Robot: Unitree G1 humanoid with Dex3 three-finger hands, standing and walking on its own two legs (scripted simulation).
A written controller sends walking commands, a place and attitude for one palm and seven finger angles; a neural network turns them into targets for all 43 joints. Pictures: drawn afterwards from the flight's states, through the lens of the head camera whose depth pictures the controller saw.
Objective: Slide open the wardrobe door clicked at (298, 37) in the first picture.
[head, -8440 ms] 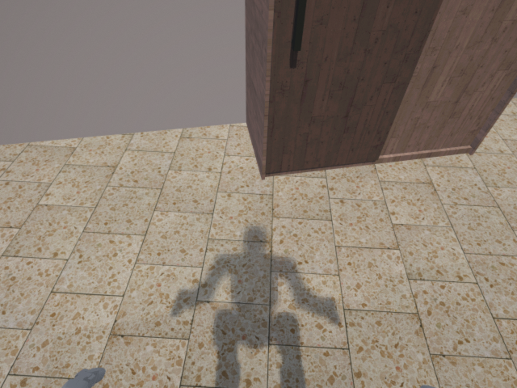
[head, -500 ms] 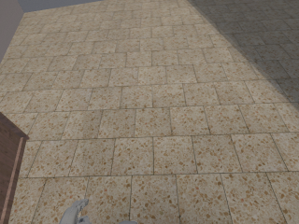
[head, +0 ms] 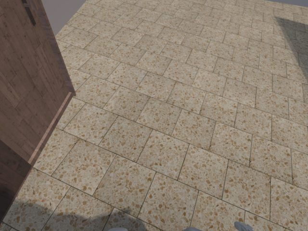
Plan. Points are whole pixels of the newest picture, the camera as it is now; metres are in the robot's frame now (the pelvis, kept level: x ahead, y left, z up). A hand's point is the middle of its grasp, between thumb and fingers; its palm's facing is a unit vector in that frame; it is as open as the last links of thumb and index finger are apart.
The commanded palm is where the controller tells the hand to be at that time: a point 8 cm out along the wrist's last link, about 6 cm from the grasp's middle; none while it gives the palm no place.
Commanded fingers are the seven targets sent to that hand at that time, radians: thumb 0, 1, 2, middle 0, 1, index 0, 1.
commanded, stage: turn to face it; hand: left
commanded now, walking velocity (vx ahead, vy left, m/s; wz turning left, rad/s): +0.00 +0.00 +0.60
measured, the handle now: out of the picture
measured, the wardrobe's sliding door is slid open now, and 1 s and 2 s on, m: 0.00 0.00 0.00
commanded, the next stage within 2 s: none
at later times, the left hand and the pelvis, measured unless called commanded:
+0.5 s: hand out of the picture +0.10 +0.19 -0.13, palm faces +0.27 -0.91 -0.31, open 7.4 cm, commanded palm none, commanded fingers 0.00 0.90 0.90 -0.20 -0.30 -0.20 -0.30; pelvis +0.01 -0.05 +0.00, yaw +17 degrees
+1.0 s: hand out of the picture -0.12 +0.14 -0.17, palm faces +0.62 -0.74 -0.26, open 7.4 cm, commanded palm none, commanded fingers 0.00 0.90 0.90 -0.20 -0.30 -0.20 -0.30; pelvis -0.01 -0.03 +0.00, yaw +37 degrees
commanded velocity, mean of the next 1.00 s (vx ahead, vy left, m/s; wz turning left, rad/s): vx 0.00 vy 0.00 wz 0.60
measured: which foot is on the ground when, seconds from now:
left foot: down 0.00-0.48, up 0.50-0.98, down 1.00-1.00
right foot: up 0.00-0.46, down 0.48-1.00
